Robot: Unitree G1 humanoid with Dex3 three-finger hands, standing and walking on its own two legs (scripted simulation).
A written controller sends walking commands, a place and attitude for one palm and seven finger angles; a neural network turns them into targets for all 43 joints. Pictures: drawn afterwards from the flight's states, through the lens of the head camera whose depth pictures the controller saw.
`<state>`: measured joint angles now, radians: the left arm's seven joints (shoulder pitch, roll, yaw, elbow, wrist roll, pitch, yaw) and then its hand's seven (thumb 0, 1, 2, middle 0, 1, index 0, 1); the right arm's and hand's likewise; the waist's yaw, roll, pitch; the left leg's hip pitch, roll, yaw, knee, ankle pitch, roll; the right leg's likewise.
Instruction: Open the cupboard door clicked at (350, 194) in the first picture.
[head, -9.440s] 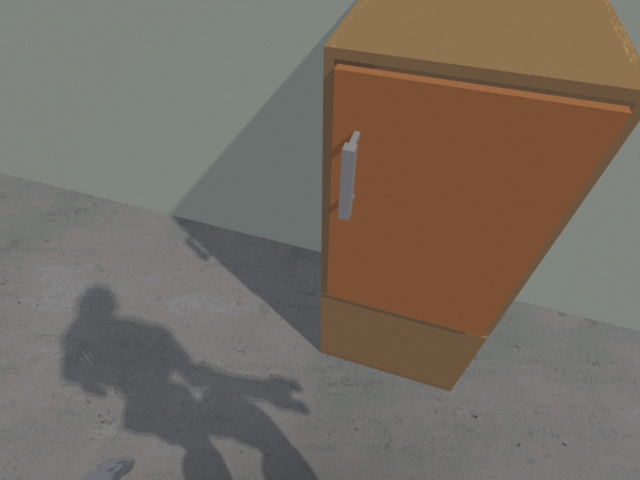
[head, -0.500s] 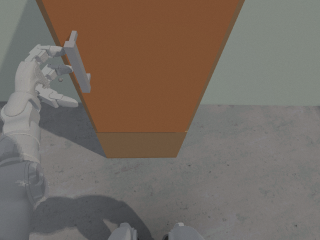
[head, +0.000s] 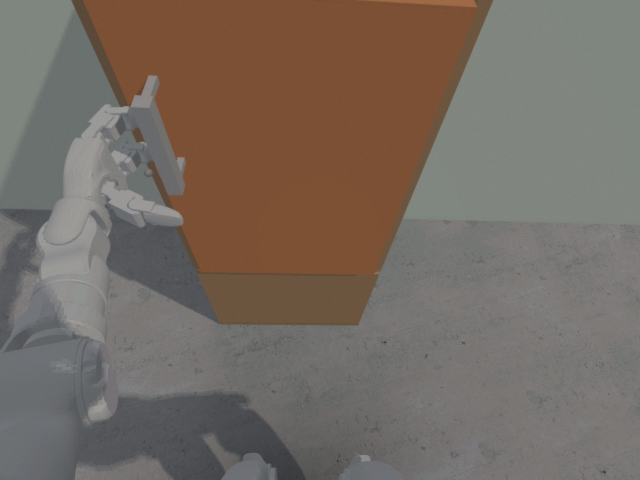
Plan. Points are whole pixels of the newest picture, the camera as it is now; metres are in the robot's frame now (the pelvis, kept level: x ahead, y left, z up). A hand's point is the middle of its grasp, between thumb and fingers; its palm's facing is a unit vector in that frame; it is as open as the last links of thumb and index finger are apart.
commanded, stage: slide the fingers in behind the handle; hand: left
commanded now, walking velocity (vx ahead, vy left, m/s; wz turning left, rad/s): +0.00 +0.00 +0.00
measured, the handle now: (164, 140) +0.52 +0.18 +0.10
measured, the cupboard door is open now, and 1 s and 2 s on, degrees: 0 0 4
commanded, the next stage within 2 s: close the thumb around the handle in 0.80 s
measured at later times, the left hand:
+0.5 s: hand (179, 169) +0.47 +0.16 +0.10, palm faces -0.03 -1.00 +0.00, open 14.0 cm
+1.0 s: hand (176, 169) +0.47 +0.16 +0.10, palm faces -0.03 -1.00 -0.01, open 13.8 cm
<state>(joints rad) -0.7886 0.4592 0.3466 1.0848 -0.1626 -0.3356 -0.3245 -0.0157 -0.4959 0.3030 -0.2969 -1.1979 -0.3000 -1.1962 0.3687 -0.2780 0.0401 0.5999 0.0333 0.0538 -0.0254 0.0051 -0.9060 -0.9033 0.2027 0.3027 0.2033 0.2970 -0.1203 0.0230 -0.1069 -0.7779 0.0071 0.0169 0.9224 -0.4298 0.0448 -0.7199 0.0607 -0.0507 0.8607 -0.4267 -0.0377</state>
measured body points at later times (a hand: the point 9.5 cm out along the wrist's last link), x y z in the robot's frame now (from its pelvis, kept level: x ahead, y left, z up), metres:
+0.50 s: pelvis +0.00 -0.01 +0.00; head +0.08 +0.00 +0.44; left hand +0.47 +0.21 +0.10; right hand +0.02 -0.27 -0.12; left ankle +0.00 +0.09 -0.69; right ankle -0.01 -0.10 -0.69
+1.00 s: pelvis -0.01 -0.01 +0.00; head +0.08 +0.00 +0.44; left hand +0.47 +0.22 +0.10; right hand +0.02 -0.27 -0.12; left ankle +0.00 +0.09 -0.69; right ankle -0.01 -0.10 -0.69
